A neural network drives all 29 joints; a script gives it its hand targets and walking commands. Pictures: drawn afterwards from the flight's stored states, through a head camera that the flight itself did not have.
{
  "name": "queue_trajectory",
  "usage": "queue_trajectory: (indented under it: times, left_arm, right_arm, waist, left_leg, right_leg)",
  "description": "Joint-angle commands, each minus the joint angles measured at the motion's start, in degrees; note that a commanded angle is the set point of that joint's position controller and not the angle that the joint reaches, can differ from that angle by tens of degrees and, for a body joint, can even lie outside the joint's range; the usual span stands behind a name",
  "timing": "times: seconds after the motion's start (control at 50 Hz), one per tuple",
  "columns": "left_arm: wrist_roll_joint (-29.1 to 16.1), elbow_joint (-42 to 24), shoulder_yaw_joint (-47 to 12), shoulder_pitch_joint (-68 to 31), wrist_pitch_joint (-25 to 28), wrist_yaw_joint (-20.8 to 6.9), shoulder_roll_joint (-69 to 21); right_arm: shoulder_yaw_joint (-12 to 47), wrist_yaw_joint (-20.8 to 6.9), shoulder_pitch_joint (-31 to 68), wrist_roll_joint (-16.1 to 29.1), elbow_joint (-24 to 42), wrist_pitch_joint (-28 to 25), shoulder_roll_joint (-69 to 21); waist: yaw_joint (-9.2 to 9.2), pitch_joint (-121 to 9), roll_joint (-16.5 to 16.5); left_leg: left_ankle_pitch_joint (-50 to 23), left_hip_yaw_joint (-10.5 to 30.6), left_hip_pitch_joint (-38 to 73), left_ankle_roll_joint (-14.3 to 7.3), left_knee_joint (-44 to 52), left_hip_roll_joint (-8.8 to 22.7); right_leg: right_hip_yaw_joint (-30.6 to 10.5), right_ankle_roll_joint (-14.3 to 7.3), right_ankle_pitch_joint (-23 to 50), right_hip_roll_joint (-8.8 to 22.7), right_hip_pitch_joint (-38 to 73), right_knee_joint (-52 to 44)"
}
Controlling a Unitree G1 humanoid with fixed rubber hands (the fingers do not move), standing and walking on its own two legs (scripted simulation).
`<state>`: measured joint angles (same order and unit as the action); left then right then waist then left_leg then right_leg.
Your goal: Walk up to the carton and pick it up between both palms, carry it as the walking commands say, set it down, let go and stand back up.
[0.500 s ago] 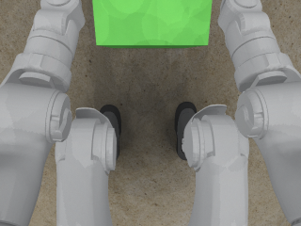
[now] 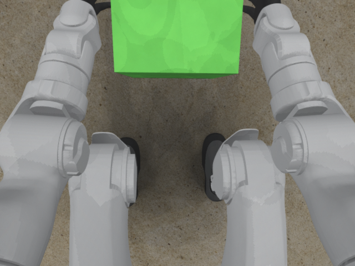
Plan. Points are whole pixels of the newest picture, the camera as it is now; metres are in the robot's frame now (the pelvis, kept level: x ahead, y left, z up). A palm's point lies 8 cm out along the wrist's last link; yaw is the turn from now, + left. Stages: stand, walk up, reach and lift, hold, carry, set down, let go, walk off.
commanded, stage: reach and lift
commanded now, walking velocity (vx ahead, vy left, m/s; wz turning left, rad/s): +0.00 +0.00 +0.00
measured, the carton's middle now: (175, 20) +0.53 -0.02 -0.25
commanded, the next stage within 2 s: none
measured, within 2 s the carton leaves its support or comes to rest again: neither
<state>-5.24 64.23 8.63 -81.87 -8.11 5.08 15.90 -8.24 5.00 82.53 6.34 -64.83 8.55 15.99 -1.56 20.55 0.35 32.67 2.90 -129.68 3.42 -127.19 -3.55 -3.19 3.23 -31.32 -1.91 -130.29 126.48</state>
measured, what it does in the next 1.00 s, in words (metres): stands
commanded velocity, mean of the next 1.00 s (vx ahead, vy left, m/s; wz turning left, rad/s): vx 0.00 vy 0.00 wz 0.00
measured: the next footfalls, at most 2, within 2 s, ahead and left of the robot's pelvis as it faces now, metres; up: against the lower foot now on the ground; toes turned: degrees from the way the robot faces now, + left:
none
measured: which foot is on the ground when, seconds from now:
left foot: down 0.00-1.00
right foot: down 0.00-1.00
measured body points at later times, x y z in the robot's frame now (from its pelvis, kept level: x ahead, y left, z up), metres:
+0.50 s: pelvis -0.02 +0.00 +0.02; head +0.35 -0.01 +0.26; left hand +0.58 +0.13 -0.12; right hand +0.57 -0.16 -0.11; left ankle +0.12 +0.13 -0.33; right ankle +0.12 -0.13 -0.33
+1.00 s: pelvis -0.04 -0.01 +0.05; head +0.33 -0.02 +0.29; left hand +0.55 +0.13 -0.09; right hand +0.54 -0.16 -0.09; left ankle +0.12 +0.13 -0.33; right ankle +0.12 -0.13 -0.33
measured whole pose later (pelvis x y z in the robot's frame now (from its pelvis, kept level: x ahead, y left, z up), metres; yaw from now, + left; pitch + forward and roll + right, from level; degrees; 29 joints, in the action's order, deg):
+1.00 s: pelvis -0.04 -0.01 +0.05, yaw +0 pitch +28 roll +2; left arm 2.6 43.1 15.7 -85.7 -22.0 13.2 12.4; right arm -13.2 16.3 86.4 0.5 -45.2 21.2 11.5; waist -0.9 30.5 -0.7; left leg 27.9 3.0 -117.8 4.5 -117.2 -3.3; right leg -4.1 2.9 -25.7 -3.7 -119.7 117.1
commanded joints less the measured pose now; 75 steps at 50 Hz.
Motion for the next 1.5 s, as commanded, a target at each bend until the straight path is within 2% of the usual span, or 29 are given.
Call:
queue_trajectory:
  times: [0.0,0.04,0.08,0.18,0.26,0.34,0.42,0.52,0.62,0.7,0.72,0.76,0.78,0.84,0.88,0.94,0.96,0.98,1.02,1.04,1.08,1.12,1.14,1.16,1.26,1.3,1.32,1.44,1.48]
  left_arm:
    - [-8.4,-21.2,-16.4,-40.6,2.5,-12.8,-53.3]
    - [-6.5,-18.6,-16.3,-39.7,1.8,-12.2,-53.6]
    - [-5.9,-17.7,-16.2,-38.9,0.7,-12.0,-54.6]
    - [0.1,-3.7,-9.1,-35.5,-4.4,-13.8,-56.0]
    - [-5.3,-27.7,-15.5,-48.7,-3.2,-14.2,-57.5]
    - [-10.1,-32.4,-19.7,-51.1,-3.6,-13.5,-57.5]
    - [-4.9,-24.7,-16.5,-40.7,-5.6,-14.1,-62.1]
    - [3.4,-15.5,-7.3,-35.4,-6.7,-17.6,-61.7]
    - [-4.6,-38.3,-18.4,-41.2,-4.8,-15.2,-62.4]
    - [-5.1,-29.9,-19.1,-39.6,-7.6,-14.2,-63.9]
    - [-3.2,-23.9,-17.6,-36.0,-9.2,-15.0,-63.7]
    - [1.2,-15.3,-13.0,-35.2,-10.3,-15.9,-63.4]
    - [-0.1,-26.0,-14.3,-39.3,-9.2,-16.2,-61.6]
    - [3.6,-23.8,-9.1,-42.2,-9.5,-17.3,-62.1]
    - [-1.7,-37.9,-18.6,-50.1,-9.2,-17.0,-63.9]
    - [-5.7,-42.8,-23.4,-51.0,-10.3,-16.6,-62.9]
    - [-3.2,-26.7,-18.1,-49.3,-11.9,-17.2,-62.4]
    - [0.4,-20.0,-13.5,-40.7,-11.9,-17.5,-65.1]
    - [-2.9,-27.7,-16.7,-41.4,-12.3,-18.2,-68.3]
    - [-2.3,-21.6,-15.4,-37.3,-13.1,-18.9,-68.8]
    - [-3.1,-29.6,-18.5,-36.6,-12.4,-19.0,-71.8]
    - [1.3,-19.5,-12.8,-35.8,-12.2,-18.8,-70.4]
    - [-0.8,-31.4,-17.6,-40.4,-11.3,-18.7,-70.0]
    - [0.9,-24.5,-15.3,-37.7,-12.4,-18.7,-72.2]
    - [-4.2,-42.0,-24.7,-44.2,-11.3,-16.1,-68.2]
    - [0.5,-26.7,-17.6,-41.8,-13.1,-16.1,-65.7]
    - [-2.0,-41.4,-22.4,-46.5,-11.7,-16.0,-66.9]
    - [3.1,-21.8,-14.4,-38.4,-14.9,-18.0,-70.1]
    - [-0.3,-26.9,-15.1,-41.0,-14.8,-18.1,-72.6]
  right_arm:
    - [14.7,-13.4,35.6,5.3,17.9,-2.0,-50.1]
    - [14.9,-13.3,38.2,6.5,18.4,-2.0,-51.5]
    - [14.6,-13.8,39.0,6.3,19.7,-1.2,-51.3]
    - [11.4,-15.8,41.2,2.6,10.8,2.8,-50.3]
    - [14.1,-16.5,45.1,5.0,25.0,3.3,-55.1]
    - [16.0,-13.5,47.6,6.9,32.3,3.3,-55.9]
    - [16.8,-14.8,40.9,5.9,25.2,4.9,-62.9]
    - [8.0,-19.2,26.9,-5.5,8.4,9.1,-63.8]
    - [20.5,-17.2,39.7,4.0,41.9,5.7,-64.1]
    - [24.0,-15.4,49.0,6.3,39.6,5.9,-59.0]
    - [22.5,-15.2,47.2,3.9,35.8,6.8,-59.4]
    - [17.9,-15.8,41.5,1.5,23.6,8.3,-60.6]
    - [18.5,-17.1,38.8,3.2,23.6,9.3,-66.7]
    - [12.8,-18.8,39.2,-0.8,20.3,10.7,-65.9]
    - [17.8,-18.0,42.9,2.8,33.1,9.5,-66.7]
    - [22.8,-15.6,48.1,6.3,40.6,10.1,-66.0]
    - [17.0,-15.5,45.3,1.4,25.1,11.2,-63.8]
    - [16.2,-15.8,44.1,-0.1,23.0,11.2,-65.4]
    - [21.5,-15.3,48.0,3.5,36.9,10.5,-67.6]
    - [19.4,-15.4,43.7,1.2,31.0,11.5,-66.1]
    - [20.4,-16.1,42.5,2.3,37.8,10.5,-66.7]
    - [14.1,-17.1,35.6,-2.0,21.5,11.4,-68.1]
    - [17.1,-17.7,35.5,0.2,28.6,11.4,-69.5]
    - [16.2,-18.0,34.6,-1.6,25.5,11.8,-69.6]
    - [26.5,-16.7,43.3,6.1,45.4,10.9,-69.3]
    - [20.0,-17.2,39.3,1.2,26.0,13.0,-68.3]
    - [23.8,-17.2,38.1,4.2,33.0,13.2,-72.5]
    - [15.6,-18.0,39.9,-1.9,26.6,13.8,-68.6]
    - [20.9,-17.9,47.1,0.8,35.9,13.5,-68.9]
  waist:
    - [-3.88,-84.6,-1.6]
    - [0.84,-83.3,1.6]
    - [-1.74,-85.6,1.1]
    - [1.16,-72.2,1.4]
    - [-1.42,-96.5,0.7]
    - [-3.39,-114.9,-0.6]
    - [0.76,-109.0,0.2]
    - [-0.62,-84.6,0.8]
    - [2.15,-124.2,-1.5]
    - [3.3,-119.1,-0.6]
    - [0.62,-113.2,-3.2]
    - [2.26,-100.1,-1.6]
    - [2.49,-106.1,-1.5]
    - [4.57,-104.4,-0.1]
    - [0.38,-128.6,0.8]
    - [0.94,-142.4,0.7]
    - [-2.7,-116.3,0.3]
    - [1.18,-109.1,-1.6]
    - [1.76,-125.4,-3.8]
    - [-2.34,-119.1,-3.5]
    - [-1.63,-131.5,-1.2]
    - [-0.62,-111.7,-0.2]
    - [-1.8,-124.7,1.8]
    - [-1.61,-120.3,1.0]
    - [1.52,-145.5,2.5]
    - [0.09,-115.4,0.1]
    - [1.38,-130.1,0.9]
    - [0.77,-116.4,1.2]
    - [0.77,-127.6,-2.4]
  left_leg:
    - [-21.4,-8.3,34.7,-1.3,7.3,-4.2]
    - [-19.3,-9.0,35.4,-1.1,9.0,-3.6]
    - [-17.1,-8.8,38.9,-1.7,10.7,-3.3]
    - [-1.2,-10.5,31.3,-2.1,12.1,-2.6]
    - [-13.7,-9.4,45.3,-3.0,11.7,-3.2]
    - [-20.9,-11.1,47.7,-2.2,10.4,-4.2]
    - [-20.4,-11.6,46.4,-2.2,12.1,-4.3]
    - [-7.1,-12.2,31.1,-3.1,14.8,-3.7]
    - [-30.0,-10.5,45.1,-2.8,13.6,-4.7]
    - [-19.0,-10.4,47.6,-2.6,16.4,-4.9]
    - [-14.0,-9.9,46.7,-2.7,17.5,-3.9]
    - [-7.9,-11.1,40.0,-2.2,17.5,-3.5]
    - [-12.4,-11.0,44.7,-3.1,18.7,-3.5]
    - [-7.1,-12.8,40.2,-3.2,19.2,-3.5]
    - [-15.9,-11.6,53.3,-2.9,18.1,-4.1]
    - [-19.9,-11.9,56.6,-2.6,18.3,-4.2]
    - [-6.1,-11.7,43.8,-2.6,20.3,-3.2]
    - [-4.6,-13.2,38.4,-2.6,19.7,-3.8]
    - [-11.7,-12.4,45.6,-3.4,21.2,-4.8]
    - [-9.0,-11.9,42.8,-3.2,20.8,-4.5]
    - [-17.6,-11.8,50.5,-2.6,21.0,-5.1]
    - [-8.5,-11.0,42.6,-2.6,22.0,-4.5]
    - [-15.0,-11.2,49.5,-2.0,21.6,-4.8]
    - [-13.6,-11.6,49.9,-1.7,23.1,-5.0]
    - [-27.3,-10.0,64.6,-1.8,22.2,-5.7]
    - [-10.2,-9.8,50.5,-2.2,26.2,-4.3]
    - [-15.1,-10.5,58.4,-2.3,25.7,-5.4]
    - [-2.8,-9.7,49.6,-2.7,29.8,-4.6]
    - [-6.6,-10.2,54.6,-2.8,29.2,-5.0]
  right_leg:
    - [8.8,-2.0,23.8,-4.0,40.9,-7.5]
    - [8.4,-2.1,20.2,-4.0,36.5,-8.2]
    - [10.0,-2.1,17.4,-3.8,37.5,-8.8]
    - [10.1,-2.4,0.6,-2.8,32.2,-11.6]
    - [11.1,-2.2,12.9,-3.8,40.8,-10.5]
    - [10.2,-1.8,23.9,-4.7,55.6,-10.9]
    - [11.1,-1.6,21.6,-4.6,50.2,-11.6]
    - [10.6,-3.0,7.6,-4.1,33.9,-14.8]
    - [8.4,-1.9,36.4,-5.5,55.9,-12.3]
    - [10.0,-1.9,19.0,-5.1,53.0,-14.8]
    - [11.0,-1.7,13.9,-4.8,52.5,-16.4]
    - [10.9,-2.1,8.5,-4.6,46.8,-18.1]
    - [11.5,-1.4,13.6,-4.8,49.1,-17.0]
    - [10.7,-1.8,7.0,-5.0,42.8,-18.0]
    - [11.6,-1.5,17.9,-5.9,53.6,-17.0]
    - [11.1,-1.2,23.9,-5.5,64.4,-16.7]
    - [11.3,-1.6,9.1,-4.6,52.8,-19.7]
    - [10.8,-1.5,8.2,-4.2,54.0,-20.2]
    - [10.9,-1.0,16.1,-4.7,63.9,-20.4]
    - [11.8,-0.8,13.4,-4.9,59.5,-20.7]
    - [11.8,-1.4,21.5,-5.9,63.3,-20.4]
    - [11.8,-2.3,10.6,-5.3,49.5,-20.7]
    - [11.8,-2.2,17.1,-5.9,54.5,-21.1]
    - [12.2,-1.9,14.4,-5.9,51.9,-22.2]
    - [10.6,-1.5,28.0,-7.3,64.0,-20.5]
    - [11.5,-1.3,10.9,-5.9,51.2,-24.7]
    - [10.4,-1.5,16.3,-6.6,59.5,-24.9]
    - [10.9,-2.2,3.4,-6.1,52.9,-28.8]
    - [10.6,-1.7,6.6,-6.0,60.3,-29.4]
